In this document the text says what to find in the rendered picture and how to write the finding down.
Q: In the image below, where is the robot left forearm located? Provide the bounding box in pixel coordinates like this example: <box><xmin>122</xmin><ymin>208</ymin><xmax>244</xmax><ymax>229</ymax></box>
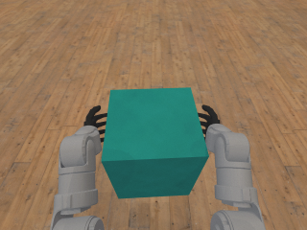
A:
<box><xmin>50</xmin><ymin>126</ymin><xmax>102</xmax><ymax>230</ymax></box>

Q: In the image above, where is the right robot upper arm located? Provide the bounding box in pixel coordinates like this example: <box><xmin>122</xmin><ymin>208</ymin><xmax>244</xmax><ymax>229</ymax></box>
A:
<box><xmin>210</xmin><ymin>210</ymin><xmax>265</xmax><ymax>230</ymax></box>

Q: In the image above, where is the right robot hand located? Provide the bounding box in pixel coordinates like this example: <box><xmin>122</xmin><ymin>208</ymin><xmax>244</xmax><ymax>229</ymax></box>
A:
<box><xmin>198</xmin><ymin>104</ymin><xmax>221</xmax><ymax>141</ymax></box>

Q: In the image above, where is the robot right forearm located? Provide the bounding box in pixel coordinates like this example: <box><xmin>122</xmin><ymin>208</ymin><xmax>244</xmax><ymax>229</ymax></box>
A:
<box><xmin>205</xmin><ymin>124</ymin><xmax>266</xmax><ymax>230</ymax></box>

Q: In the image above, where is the left robot upper arm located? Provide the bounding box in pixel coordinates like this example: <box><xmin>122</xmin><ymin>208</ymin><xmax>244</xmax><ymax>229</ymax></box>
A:
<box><xmin>53</xmin><ymin>215</ymin><xmax>105</xmax><ymax>230</ymax></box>

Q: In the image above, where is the carton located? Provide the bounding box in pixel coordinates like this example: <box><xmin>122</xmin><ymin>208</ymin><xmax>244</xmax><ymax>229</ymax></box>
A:
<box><xmin>101</xmin><ymin>87</ymin><xmax>209</xmax><ymax>199</ymax></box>

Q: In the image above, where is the left robot hand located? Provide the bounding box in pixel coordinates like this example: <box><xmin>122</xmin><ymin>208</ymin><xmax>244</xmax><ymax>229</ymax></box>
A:
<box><xmin>83</xmin><ymin>105</ymin><xmax>107</xmax><ymax>143</ymax></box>

